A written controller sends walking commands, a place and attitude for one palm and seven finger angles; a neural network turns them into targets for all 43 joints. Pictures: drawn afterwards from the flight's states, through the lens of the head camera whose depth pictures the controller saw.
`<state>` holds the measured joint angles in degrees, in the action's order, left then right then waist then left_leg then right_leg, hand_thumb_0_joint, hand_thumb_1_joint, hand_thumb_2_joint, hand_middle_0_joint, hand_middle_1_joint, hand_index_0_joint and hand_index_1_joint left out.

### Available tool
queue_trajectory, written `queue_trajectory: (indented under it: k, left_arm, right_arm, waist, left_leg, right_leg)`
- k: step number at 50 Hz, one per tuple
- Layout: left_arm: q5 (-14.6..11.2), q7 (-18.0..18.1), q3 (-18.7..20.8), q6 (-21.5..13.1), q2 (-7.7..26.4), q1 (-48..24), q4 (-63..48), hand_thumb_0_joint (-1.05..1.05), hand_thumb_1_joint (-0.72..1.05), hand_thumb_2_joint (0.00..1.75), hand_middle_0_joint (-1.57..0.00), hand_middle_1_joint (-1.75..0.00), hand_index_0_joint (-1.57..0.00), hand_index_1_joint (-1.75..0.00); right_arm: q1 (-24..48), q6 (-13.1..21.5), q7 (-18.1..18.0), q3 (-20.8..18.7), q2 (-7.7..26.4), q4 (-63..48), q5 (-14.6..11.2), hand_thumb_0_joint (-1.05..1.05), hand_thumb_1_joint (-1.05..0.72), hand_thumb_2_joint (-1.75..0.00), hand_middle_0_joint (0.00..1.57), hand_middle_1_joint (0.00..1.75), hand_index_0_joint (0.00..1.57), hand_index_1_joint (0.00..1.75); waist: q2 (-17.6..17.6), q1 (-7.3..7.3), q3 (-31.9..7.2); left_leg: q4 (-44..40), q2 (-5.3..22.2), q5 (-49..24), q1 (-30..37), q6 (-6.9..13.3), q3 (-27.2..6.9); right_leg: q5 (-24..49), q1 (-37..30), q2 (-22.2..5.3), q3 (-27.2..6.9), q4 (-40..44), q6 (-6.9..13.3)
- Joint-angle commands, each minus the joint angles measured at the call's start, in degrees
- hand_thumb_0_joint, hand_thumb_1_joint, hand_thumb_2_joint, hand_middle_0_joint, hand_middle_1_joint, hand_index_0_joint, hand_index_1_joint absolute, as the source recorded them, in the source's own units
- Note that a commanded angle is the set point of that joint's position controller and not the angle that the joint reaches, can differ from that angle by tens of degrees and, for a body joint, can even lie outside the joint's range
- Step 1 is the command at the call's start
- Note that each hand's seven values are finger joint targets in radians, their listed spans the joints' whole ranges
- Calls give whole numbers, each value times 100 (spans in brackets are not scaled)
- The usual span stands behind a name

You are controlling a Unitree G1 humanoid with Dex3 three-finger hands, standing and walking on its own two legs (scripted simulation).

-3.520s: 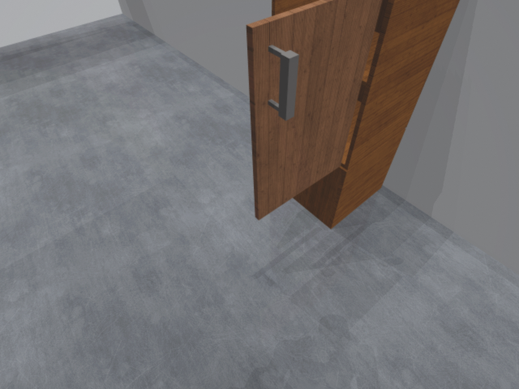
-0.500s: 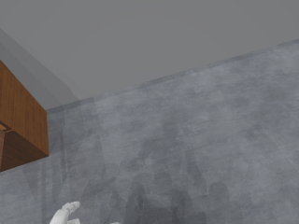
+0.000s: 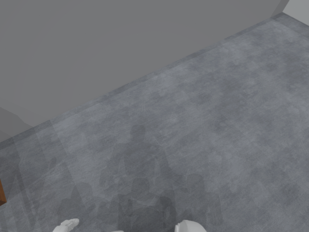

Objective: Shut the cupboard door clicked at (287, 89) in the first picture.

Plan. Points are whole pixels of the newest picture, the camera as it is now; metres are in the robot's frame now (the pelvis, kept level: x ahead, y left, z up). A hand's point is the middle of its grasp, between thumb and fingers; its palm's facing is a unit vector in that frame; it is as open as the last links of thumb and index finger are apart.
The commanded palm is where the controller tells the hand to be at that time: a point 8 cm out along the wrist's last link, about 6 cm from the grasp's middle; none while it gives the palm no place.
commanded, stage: walk around to get in front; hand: left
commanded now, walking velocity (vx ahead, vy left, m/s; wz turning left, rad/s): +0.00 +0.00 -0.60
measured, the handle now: out of the picture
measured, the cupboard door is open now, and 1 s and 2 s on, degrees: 88 88 88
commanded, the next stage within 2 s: walk to a spot facing it in 2.00 s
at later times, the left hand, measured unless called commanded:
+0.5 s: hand (109, 216) +0.17 +0.14 -0.18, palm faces -0.28 -0.94 -0.19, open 7.4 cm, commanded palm none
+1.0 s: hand (146, 178) +0.28 +0.04 -0.16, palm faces -0.56 -0.79 -0.25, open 7.4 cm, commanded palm none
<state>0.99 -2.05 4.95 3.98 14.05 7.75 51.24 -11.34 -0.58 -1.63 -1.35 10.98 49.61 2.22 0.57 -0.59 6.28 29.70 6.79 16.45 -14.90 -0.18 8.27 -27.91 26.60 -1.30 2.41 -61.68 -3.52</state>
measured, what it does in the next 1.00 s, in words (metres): steps on the spot, turning right: right foot, then left foot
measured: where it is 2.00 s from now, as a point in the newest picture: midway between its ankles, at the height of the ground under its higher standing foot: (213, 199)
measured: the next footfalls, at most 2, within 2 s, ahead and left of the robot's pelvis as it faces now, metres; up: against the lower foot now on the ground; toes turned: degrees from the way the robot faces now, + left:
right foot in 0.16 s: +0.03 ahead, -0.15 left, +0.00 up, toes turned -12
left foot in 0.52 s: +0.13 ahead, +0.08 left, +0.00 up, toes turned -16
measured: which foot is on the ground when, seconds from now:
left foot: down 0.00-0.16, up 0.18-0.50, down 0.52-0.92, up 0.94-1.00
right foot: up 0.00-0.14, down 0.16-0.52, up 0.54-0.90, down 0.92-1.00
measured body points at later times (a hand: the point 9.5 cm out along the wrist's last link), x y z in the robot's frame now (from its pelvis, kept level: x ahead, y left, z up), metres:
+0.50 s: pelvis +0.04 -0.01 -0.01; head +0.11 -0.02 +0.43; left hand +0.18 +0.19 -0.17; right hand +0.06 -0.30 -0.14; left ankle +0.09 +0.09 -0.74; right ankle -0.01 -0.14 -0.74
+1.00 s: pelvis +0.07 -0.06 -0.02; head +0.10 -0.10 +0.43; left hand +0.31 +0.08 -0.14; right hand -0.07 -0.28 -0.17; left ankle +0.10 +0.08 -0.69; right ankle -0.02 -0.14 -0.74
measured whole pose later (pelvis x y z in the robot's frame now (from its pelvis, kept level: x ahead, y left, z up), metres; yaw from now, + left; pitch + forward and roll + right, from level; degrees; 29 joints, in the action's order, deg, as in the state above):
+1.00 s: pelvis +0.07 -0.06 -0.02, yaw -36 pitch +1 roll -1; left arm 1.0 -1.5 3.7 -0.2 11.7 8.5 51.4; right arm -16.1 -3.5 0.3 -3.7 15.6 55.0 1.6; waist -3.9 1.5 4.3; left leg 57.3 7.6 30.0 -22.4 -3.3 5.9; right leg -20.8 14.9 -0.9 4.7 -34.2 0.8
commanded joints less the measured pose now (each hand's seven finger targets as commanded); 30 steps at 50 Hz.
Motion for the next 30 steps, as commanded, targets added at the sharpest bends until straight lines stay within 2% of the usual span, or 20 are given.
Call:
queue_trajectory:
  k: [1,4,5,6,7,8,9,10,11,12,14,16,20,23,24,25,26,27,29,30]
  left_arm:
    - [19,-49,5,-162,179,-277,-571,0,90,90,-20,-30,-20,-30]
    - [28,-31,-2,-214,258,-132,-558,0,90,90,-20,-30,-20,-30]
    - [28,-21,18,-229,300,39,-506,0,90,90,-20,-30,-20,-30]
    - [40,8,59,-259,457,368,-396,0,90,90,-20,-30,-20,-30]
    - [93,87,164,-319,999,787,-277,0,90,90,-20,-30,-20,-30]
    - [68,188,291,-357,1533,1142,-136,0,90,90,-20,-30,-20,-30]
    - [-11,263,283,-350,1502,1217,-94,0,90,90,-20,-30,-20,-30]
    - [-7,284,262,-314,1325,942,-172,0,90,90,-20,-30,-20,-30]
    - [13,326,220,-330,1107,638,-222,0,90,90,-20,-30,-20,-30]
    - [-8,339,151,-336,978,403,-286,0,90,90,-20,-30,-20,-30]
    - [9,344,119,-368,896,218,-377,0,90,90,-20,-30,-20,-30]
    - [23,328,121,-366,955,233,-411,0,90,90,-20,-30,-20,-30]
    - [53,288,158,-332,1051,274,-343,0,90,90,-20,-30,-20,-30]
    - [16,266,152,-286,973,-18,-357,0,90,90,-20,-30,-20,-30]
    - [-12,261,115,-266,823,-76,-379,0,90,90,-20,-30,-20,-30]
    - [-77,231,56,-234,471,91,-490,0,90,90,-20,-30,-20,-30]
    - [-77,198,23,-233,350,150,-572,0,90,90,-20,-30,-20,-30]
    - [-21,182,68,-213,518,28,-576,0,90,90,-20,-30,-20,-30]
    - [61,91,129,-183,515,72,-419,0,90,90,-20,-30,-20,-30]
    - [56,49,131,-168,448,28,-402,0,90,90,-20,-30,-20,-30]
  right_arm:
    - [-528,78,-61,-401,1285,-177,-17,0,-90,-90,20,30,20,30]
    - [-522,40,1,-448,1378,-155,-36,0,-90,-90,20,30,20,30]
    - [-430,23,13,-459,1387,-160,-52,0,-90,-90,20,30,20,30]
    - [-302,9,27,-467,1354,-195,-84,0,-90,-90,20,30,20,30]
    - [-211,-11,55,-422,1055,-329,-158,0,-90,-90,20,30,20,30]
    - [242,-44,61,-289,685,-644,-171,0,-90,-90,20,30,20,30]
    - [220,-123,16,-291,836,-623,-180,0,-90,-90,20,30,20,30]
    - [404,-122,37,-288,698,-607,-186,0,-90,-90,20,30,20,30]
    - [384,-131,14,-303,757,-485,-164,0,-90,-90,20,30,20,30]
    - [301,-145,20,-326,841,-392,-158,0,-90,-90,20,30,20,30]
    - [108,-152,52,-325,769,-284,-169,0,-90,-90,20,30,20,30]
    - [100,-164,60,-307,675,-247,-174,0,-90,-90,20,30,20,30]
    - [210,-100,39,-297,627,-293,-201,0,-90,-90,20,30,20,30]
    - [-254,-16,-23,-301,688,-157,-212,0,-90,-90,20,30,20,30]
    - [-504,34,-45,-327,819,-81,-200,0,-90,-90,20,30,20,30]
    - [-711,118,-75,-403,1355,-57,-109,0,-90,-90,20,30,20,30]
    - [-829,110,-100,-475,1710,-110,-66,0,-90,-90,20,30,20,30]
    - [-737,77,-108,-437,1627,-173,-15,0,-90,-90,20,30,20,30]
    - [-190,133,-117,-317,1227,-353,-19,0,-90,-90,20,30,20,30]
    - [-161,133,-122,-297,1144,-367,-12,0,-90,-90,20,30,20,30]
  waist:
    - [-1158,291,-971]
    - [-1302,259,-978]
    - [-1226,131,-984]
    - [-858,-74,-1040]
    - [594,-285,-1200]
    - [2052,-532,-1005]
    - [1609,-551,-1034]
    - [1215,-443,-586]
    - [1594,-247,-643]
    - [1554,-130,-673]
    - [1059,30,-991]
    - [730,48,-1021]
    - [732,-7,-939]
    - [816,272,-909]
    - [524,371,-1066]
    - [-930,388,-1221]
    - [-2009,374,-1253]
    - [-1273,401,-1125]
    - [-1219,108,-733]
    - [-1126,88,-634]
  left_leg:
    - [-634,1301,-3024,1104,629,-432]
    - [-314,1357,-2848,1014,482,-231]
    - [-63,1292,-2591,804,325,-107]
    - [483,1133,-2195,400,103,20]
    - [1641,612,-873,-665,-235,440]
    - [2925,-191,2182,-1972,-460,217]
    - [3520,-55,2083,-2017,-393,-599]
    - [3655,-1,1733,-2281,-374,-711]
    - [3735,6,1409,-2352,-424,-775]
    - [3715,0,1098,-2169,-468,-828]
    - [3335,-132,807,-1643,-500,-760]
    - [2796,-269,708,-1345,-514,-656]
    - [1668,-488,762,-896,-465,-594]
    - [299,-585,-28,38,-394,-580]
    - [-424,-330,-563,770,-307,-747]
    - [-1028,959,-1252,1454,158,-2104]
    - [-1177,2166,-2488,1550,842,-3040]
    - [-1108,2274,-2426,994,1151,-2870]
    - [-1140,1681,-2441,554,879,-2078]
    - [-1080,1440,-2648,574,773,-1625]
  right_leg:
    - [132,-153,-40,233,1298,72]
    - [488,-700,83,444,2322,191]
    - [1004,-1099,120,493,2853,237]
    - [1790,-1768,49,372,3541,342]
    - [3120,-2752,-1001,-978,4017,708]
    - [5164,-2988,-2162,-2522,4102,1393]
    - [4843,-2729,-2293,-2377,4106,1705]
    - [4304,-2433,-1923,-2125,4128,1690]
    - [4406,-2428,-1548,-2104,4017,1542]
    - [4582,-2299,-1352,-1730,3943,1411]
    - [4612,-2159,-1136,-1469,3839,1315]
    - [4278,-1959,-1098,-1498,3875,1333]
    - [3990,-1784,-1045,-1878,3804,1369]
    - [3701,-1248,-797,-1944,3448,1059]
    - [3195,-814,-545,-1802,3081,803]
    - [1501,89,218,-1182,2184,432]
    - [-984,568,499,-391,624,153]
    - [-932,398,189,-648,-355,180]
    - [-255,596,-23,-533,-898,77]
    - [-9,621,-53,-457,-906,31]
